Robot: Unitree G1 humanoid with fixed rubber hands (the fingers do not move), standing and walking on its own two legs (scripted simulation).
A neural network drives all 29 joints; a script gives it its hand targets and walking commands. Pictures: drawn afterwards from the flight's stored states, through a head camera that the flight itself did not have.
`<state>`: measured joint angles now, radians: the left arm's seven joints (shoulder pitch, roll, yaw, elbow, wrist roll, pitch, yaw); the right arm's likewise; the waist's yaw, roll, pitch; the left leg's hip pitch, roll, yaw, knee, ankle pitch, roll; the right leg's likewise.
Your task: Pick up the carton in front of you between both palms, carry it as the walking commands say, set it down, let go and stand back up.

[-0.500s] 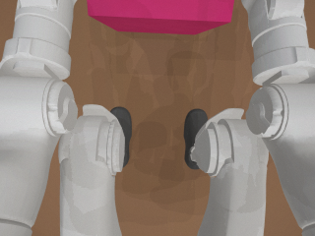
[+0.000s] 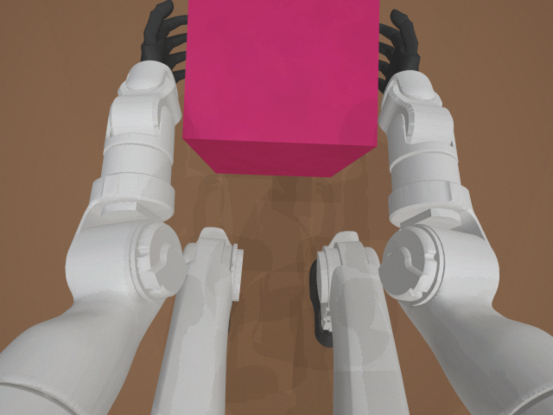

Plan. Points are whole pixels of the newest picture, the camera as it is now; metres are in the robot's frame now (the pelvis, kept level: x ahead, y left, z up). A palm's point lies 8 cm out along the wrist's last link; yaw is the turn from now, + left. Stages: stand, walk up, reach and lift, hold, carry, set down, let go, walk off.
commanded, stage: reach and lift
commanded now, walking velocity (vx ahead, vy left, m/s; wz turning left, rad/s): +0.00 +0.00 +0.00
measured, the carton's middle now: (278, 95) +0.52 +0.01 -0.13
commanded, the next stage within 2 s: none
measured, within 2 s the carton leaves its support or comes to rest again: neither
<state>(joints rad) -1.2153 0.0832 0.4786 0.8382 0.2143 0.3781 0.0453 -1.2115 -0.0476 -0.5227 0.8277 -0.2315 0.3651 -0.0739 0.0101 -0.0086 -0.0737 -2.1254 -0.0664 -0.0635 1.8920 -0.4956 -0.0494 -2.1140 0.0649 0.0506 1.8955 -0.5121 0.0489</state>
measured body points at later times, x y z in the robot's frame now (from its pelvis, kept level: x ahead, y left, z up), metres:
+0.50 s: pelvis +0.03 +0.00 +0.11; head +0.24 +0.01 +0.51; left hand +0.50 +0.16 +0.07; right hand +0.50 -0.14 +0.07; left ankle +0.12 +0.13 -0.42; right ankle +0.12 -0.13 -0.42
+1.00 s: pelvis +0.08 +0.00 +0.25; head +0.17 +0.00 +0.69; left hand +0.44 +0.15 +0.22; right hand +0.45 -0.15 +0.22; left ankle +0.12 +0.13 -0.42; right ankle +0.12 -0.13 -0.42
